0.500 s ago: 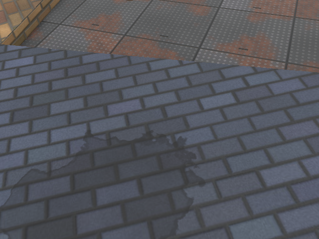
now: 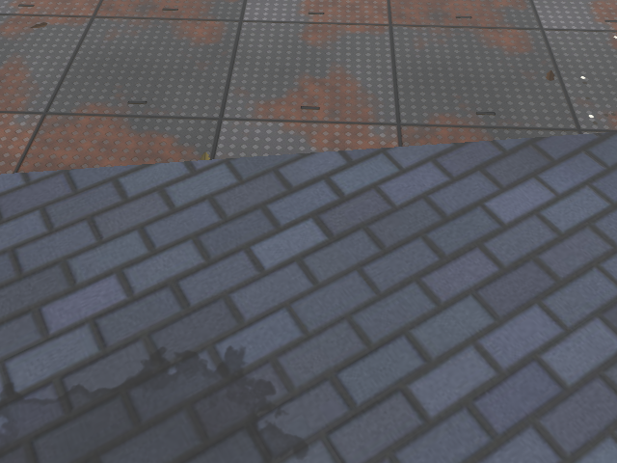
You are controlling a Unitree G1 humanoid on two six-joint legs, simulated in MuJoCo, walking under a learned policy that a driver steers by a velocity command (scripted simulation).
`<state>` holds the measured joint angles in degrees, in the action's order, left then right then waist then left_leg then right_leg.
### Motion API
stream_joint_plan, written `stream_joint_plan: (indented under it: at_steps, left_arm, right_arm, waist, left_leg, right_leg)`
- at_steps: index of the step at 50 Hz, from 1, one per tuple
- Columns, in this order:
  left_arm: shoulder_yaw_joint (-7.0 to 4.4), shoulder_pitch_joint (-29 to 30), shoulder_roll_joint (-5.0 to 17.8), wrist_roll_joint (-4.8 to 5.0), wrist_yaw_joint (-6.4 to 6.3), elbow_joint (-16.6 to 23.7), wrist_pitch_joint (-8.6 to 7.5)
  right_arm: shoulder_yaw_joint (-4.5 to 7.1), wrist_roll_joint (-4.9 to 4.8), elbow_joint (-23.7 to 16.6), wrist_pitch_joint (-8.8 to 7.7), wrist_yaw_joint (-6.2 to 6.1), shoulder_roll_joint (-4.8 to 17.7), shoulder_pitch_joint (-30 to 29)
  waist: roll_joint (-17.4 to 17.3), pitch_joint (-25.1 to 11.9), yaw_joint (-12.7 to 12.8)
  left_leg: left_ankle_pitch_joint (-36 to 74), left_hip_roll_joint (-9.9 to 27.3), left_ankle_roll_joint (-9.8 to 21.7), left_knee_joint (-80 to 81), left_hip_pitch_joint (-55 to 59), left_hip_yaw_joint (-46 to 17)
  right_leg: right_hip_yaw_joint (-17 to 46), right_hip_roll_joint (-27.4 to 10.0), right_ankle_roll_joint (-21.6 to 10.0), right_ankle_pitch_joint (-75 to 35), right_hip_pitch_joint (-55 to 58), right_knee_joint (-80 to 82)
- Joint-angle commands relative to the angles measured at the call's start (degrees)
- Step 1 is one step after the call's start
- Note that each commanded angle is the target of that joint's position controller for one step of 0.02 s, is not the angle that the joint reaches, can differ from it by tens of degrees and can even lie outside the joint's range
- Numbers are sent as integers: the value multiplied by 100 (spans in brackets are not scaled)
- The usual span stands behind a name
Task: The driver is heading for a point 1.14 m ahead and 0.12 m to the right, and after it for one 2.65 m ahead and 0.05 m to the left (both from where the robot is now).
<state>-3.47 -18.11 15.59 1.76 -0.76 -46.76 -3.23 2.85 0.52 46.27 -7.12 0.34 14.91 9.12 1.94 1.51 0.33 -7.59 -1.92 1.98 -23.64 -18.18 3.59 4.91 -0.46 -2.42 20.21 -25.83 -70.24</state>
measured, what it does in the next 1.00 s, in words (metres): walks ahead: right foot, then left foot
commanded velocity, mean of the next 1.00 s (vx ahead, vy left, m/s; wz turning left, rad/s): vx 0.33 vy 0.00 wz -0.25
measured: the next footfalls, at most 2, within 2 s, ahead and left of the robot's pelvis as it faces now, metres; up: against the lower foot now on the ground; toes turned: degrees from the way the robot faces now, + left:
right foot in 0.38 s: +0.34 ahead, -0.19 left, +0.00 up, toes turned -17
left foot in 0.86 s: +0.58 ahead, -0.06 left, +0.00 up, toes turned -14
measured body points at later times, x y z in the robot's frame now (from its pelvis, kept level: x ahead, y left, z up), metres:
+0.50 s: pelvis +0.26 -0.09 -0.01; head +0.30 -0.12 +0.44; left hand +0.49 +0.12 -0.10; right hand +0.28 -0.39 -0.13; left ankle +0.19 +0.10 -0.63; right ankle +0.30 -0.18 -0.74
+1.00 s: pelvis +0.44 -0.12 -0.01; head +0.48 -0.11 +0.44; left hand +0.65 +0.11 -0.12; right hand +0.52 -0.42 -0.10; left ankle +0.54 -0.05 -0.74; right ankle +0.33 -0.22 -0.65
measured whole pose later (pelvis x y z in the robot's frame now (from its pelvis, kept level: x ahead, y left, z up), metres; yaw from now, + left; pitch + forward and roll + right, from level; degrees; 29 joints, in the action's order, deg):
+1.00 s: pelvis +0.44 -0.12 -0.01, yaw -11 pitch +3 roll -1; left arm -2.7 -7.8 16.3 -0.4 -1.6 -40.6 -0.4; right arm 3.2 -0.1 39.8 -2.0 1.0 16.2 10.5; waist 0.9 1.8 -1.5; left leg -6.7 -3.3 3.8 -29.4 -25.8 -1.0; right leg 2.7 4.0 1.1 29.0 -26.4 -68.0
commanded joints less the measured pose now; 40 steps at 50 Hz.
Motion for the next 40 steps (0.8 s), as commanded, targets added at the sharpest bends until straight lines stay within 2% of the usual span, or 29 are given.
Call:
stream_joint_plan:
  at_steps: [1,2,5,9,12,14,15,17,18,19,20,21,22,23,24,25,27,29,31,33,35,37,40]
  left_arm:
    - [-71,-155,169,21,31,480,28]
    - [-59,-38,129,8,31,575,64]
    - [-47,346,170,-53,46,840,82]
    - [0,1038,147,-42,205,1089,-4]
    - [26,1613,133,-30,320,1358,-1]
    - [11,1827,194,-18,381,1540,17]
    - [-11,1845,247,-25,405,1605,25]
    - [-131,1445,466,-54,410,1616,54]
    - [-271,665,676,-51,392,1429,62]
    - [-498,-447,1093,-42,300,1117,93]
    - [-653,-748,1858,-15,195,1083,112]
    - [-556,-865,1741,-43,232,1295,14]
    - [-419,-780,1283,-105,280,1223,-62]
    - [-344,-393,1078,-122,278,1238,-92]
    - [-262,145,845,-126,269,1352,-88]
    - [-203,472,679,-162,257,1437,-84]
    - [-190,651,701,-203,228,1419,-117]
    - [-190,587,767,-210,165,1272,-155]
    - [-132,547,648,-205,93,1117,-137]
    - [-101,516,614,-225,42,1000,-104]
    - [-100,391,672,-273,11,851,-93]
    - [-103,410,711,-302,9,723,-79]
    - [-159,511,830,-216,-51,615,35]
  right_arm:
    - [131,-1,-124,-82,25,477,178]
    - [161,-31,-69,-107,33,545,205]
    - [243,-28,32,-103,22,785,301]
    - [263,-43,77,-10,-10,950,406]
    - [284,-110,147,82,-26,1097,679]
    - [314,-167,199,164,-29,1200,793]
    - [333,-192,210,211,-36,1254,804]
    - [376,-213,174,294,-74,1409,728]
    - [378,-220,137,353,-104,1424,627]
    - [303,-159,71,361,-141,1236,697]
    - [55,100,-232,259,-79,480,1154]
    - [-9,-28,-411,-11,11,551,948]
    - [127,-273,-576,-137,65,1027,181]
    - [93,-291,-605,-175,58,955,92]
    - [97,-159,-470,-132,-3,934,189]
    - [139,-79,-412,-43,-30,965,328]
    - [142,-38,-349,147,-41,827,556]
    - [99,-1,-307,252,-77,647,600]
    - [32,-5,-308,284,-69,472,428]
    - [-20,-43,-337,270,-14,378,118]
    - [-24,-81,-392,250,53,397,-125]
    - [12,-101,-465,250,108,491,-229]
    - [104,-63,-705,262,203,687,-392]
  waist:
    - [-620,-240,-4]
    - [-579,-140,5]
    - [-439,-51,-27]
    - [-423,50,-263]
    - [-445,191,-487]
    - [-490,286,-511]
    - [-526,282,-468]
    - [-728,-56,-139]
    - [-682,-464,329]
    - [-406,-1038,807]
    - [1199,-1484,426]
    - [1200,-2562,495]
    - [530,-1906,715]
    - [321,-1241,463]
    - [-154,-879,158]
    - [-99,-736,-68]
    - [-47,-727,-275]
    - [3,-710,-323]
    - [148,-663,-258]
    - [246,-621,-89]
    - [243,-618,81]
    - [271,-525,134]
    - [307,-345,153]
  left_leg:
    - [204,1630,980,1491,918,-1463]
    - [393,1661,1033,1590,856,-1268]
    - [918,1749,1107,1690,1007,-770]
    - [1205,1563,879,1580,1229,29]
    - [1036,1664,758,1462,1579,260]
    - [1148,1814,660,1301,1946,344]
    - [1509,1870,606,1119,2104,416]
    - [3393,1849,471,216,2236,664]
    - [4147,1685,348,-862,2057,878]
    - [3677,1445,121,-2391,1067,954]
    - [-954,678,-242,-4619,-1500,862]
    - [-2723,31,-248,-5722,-2630,-569]
    - [-2159,340,-111,-5861,-3221,-888]
    - [-1634,566,-45,-5433,-3127,-786]
    - [-1305,827,-116,-5019,-2645,-748]
    - [-1190,977,-178,-4684,-2129,-753]
    - [-1031,950,-326,-4395,-1568,-632]
    - [-608,824,-447,-3912,-1460,-518]
    - [21,792,-485,-3124,-1419,-459]
    - [801,728,-419,-2234,-1212,-404]
    - [1351,635,-354,-1688,-1033,-407]
    - [1185,576,-271,-1444,-1068,-461]
    - [156,461,-84,-1274,-1505,-401]
  right_leg:
    - [164,-697,15,-347,-1044,43]
    - [149,-754,29,-423,-1177,195]
    - [176,-818,106,-1041,-1600,811]
    - [-169,-721,71,-2183,-1465,2152]
    - [-481,-617,7,-2203,-1391,2818]
    - [-608,-547,-108,-1799,-1426,3088]
    - [-712,-463,-194,-1498,-1344,3190]
    - [-1055,-52,-426,-908,-555,3321]
    - [-1240,273,-604,-1055,463,3649]
    - [-932,347,-852,-1279,2211,3778]
    - [1837,-1270,-1657,-1143,4313,3969]
    - [4456,-2014,-2374,-120,5074,5142]
    - [3756,-1834,-1944,-374,4748,5345]
    - [2833,-1680,-1720,-1396,3852,5259]
    - [2021,-1453,-1503,-2627,2909,5157]
    - [1479,-1252,-1381,-3497,2222,5182]
    - [976,-1067,-1354,-4540,1561,5301]
    - [468,-942,-1322,-5200,1357,5367]
    - [24,-792,-1155,-5240,1371,5407]
    - [-305,-667,-963,-4943,1446,5422]
    - [-355,-779,-906,-4650,1633,5426]
    - [-317,-966,-927,-4461,1880,5342]
    - [-186,-1245,-930,-4566,2378,4828]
